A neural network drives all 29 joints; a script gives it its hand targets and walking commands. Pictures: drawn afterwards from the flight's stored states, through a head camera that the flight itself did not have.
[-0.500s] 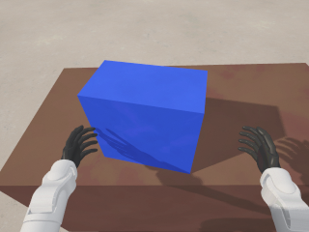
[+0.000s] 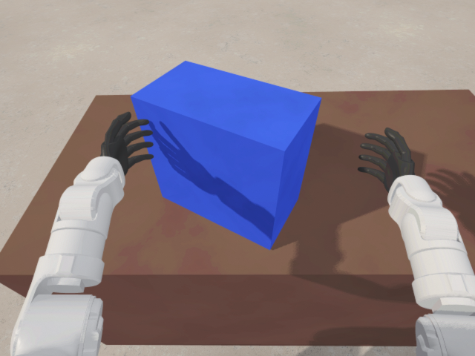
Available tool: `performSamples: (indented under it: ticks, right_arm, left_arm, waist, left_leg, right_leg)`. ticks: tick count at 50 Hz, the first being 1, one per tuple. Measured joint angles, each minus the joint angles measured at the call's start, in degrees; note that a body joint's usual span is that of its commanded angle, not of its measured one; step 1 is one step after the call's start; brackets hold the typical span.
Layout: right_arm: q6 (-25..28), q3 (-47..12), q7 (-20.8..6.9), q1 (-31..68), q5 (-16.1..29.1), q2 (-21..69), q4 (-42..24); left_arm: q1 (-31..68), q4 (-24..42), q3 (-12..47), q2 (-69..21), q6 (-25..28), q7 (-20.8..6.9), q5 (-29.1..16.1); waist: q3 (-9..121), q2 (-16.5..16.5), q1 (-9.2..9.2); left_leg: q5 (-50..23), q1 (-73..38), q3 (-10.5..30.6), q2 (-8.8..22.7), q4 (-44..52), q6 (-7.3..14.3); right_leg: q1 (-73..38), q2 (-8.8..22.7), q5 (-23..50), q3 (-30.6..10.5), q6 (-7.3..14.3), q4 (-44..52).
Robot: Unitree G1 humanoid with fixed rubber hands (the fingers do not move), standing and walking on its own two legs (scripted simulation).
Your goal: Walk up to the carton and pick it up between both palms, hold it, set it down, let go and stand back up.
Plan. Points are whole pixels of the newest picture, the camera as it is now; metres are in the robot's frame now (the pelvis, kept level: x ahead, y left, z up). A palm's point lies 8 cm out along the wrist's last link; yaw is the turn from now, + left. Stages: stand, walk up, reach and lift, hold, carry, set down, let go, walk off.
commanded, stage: reach and lift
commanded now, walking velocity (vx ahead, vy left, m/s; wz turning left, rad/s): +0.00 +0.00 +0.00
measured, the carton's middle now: (228, 156) +0.49 +0.05 +0.05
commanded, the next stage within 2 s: none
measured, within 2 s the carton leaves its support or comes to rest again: neither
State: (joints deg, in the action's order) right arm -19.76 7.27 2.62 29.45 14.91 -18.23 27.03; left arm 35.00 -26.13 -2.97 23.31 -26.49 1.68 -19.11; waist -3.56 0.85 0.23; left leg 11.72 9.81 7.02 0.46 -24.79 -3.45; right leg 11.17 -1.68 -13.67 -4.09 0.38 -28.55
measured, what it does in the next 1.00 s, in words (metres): stands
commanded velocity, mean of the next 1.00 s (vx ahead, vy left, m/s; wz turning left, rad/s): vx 0.00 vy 0.00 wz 0.00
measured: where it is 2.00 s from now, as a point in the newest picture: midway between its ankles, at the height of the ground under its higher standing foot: outside the picture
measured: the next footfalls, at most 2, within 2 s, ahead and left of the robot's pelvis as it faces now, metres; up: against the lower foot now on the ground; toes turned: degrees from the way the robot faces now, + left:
none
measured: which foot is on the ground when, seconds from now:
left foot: down 0.00-1.00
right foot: down 0.00-1.00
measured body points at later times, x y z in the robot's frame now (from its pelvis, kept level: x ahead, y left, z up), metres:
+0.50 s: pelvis +0.01 +0.00 +0.00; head +0.03 +0.00 +0.45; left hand +0.46 +0.22 +0.19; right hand +0.44 -0.25 +0.17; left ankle +0.03 +0.16 -0.74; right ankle +0.02 -0.11 -0.74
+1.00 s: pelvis +0.01 +0.00 +0.00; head +0.05 +0.01 +0.45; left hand +0.48 +0.23 +0.19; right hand +0.47 -0.24 +0.17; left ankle +0.03 +0.16 -0.74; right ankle +0.02 -0.11 -0.74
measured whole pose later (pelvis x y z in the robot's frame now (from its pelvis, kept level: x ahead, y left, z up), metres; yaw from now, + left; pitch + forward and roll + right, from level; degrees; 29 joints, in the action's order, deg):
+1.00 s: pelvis +0.01 +0.00 +0.00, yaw +0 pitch +6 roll +1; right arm -16.8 5.8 1.7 58.4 17.4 -22.6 58.4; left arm 62.4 -57.6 0.0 27.6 -20.7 0.1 -21.7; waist 2.8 1.5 1.7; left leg 11.3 19.5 7.0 0.5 -24.5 -3.7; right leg 20.9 -1.7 -13.2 -4.1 0.3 -28.4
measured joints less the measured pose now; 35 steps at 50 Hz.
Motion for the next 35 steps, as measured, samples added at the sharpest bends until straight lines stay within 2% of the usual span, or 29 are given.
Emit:
performSamples:
  ticks: [10, 24, 35]
  right_arm:
    - [0.1, 0.0, 0.0, 5.8, 1.8, -3.1, 3.8]
    - [-0.6, -0.1, -0.9, 19.8, 2.4, -4.4, 17.7]
    - [0.0, -0.4, -0.9, 26.6, 2.5, -4.4, 23.2]
  left_arm:
    - [4.6, -1.4, 0.0, 1.6, -2.6, -0.3, 0.1]
    - [18.8, -16.6, 0.9, 3.4, -1.7, -0.3, -2.2]
    - [24.8, -21.8, 1.7, 3.9, -0.5, -0.4, -2.6]
  waist:
    - [0.3, 0.2, 0.82]
    - [4.0, 0.3, 1.48]
    - [5.3, 0.5, 1.48]
  left_leg:
    - [0.0, 1.0, 0.0, 0.0, 0.3, -0.1]
    - [-0.4, 5.7, 0.0, 0.0, 0.3, -0.1]
    - [-0.4, 8.4, 0.0, 0.0, 0.3, -0.2]
  right_leg:
    - [1.1, 0.0, 0.0, 0.0, 0.0, 0.1]
    - [5.8, 0.0, 0.4, 0.0, 0.0, 0.1]
    - [8.5, 0.0, 0.4, 0.0, 0.0, 0.1]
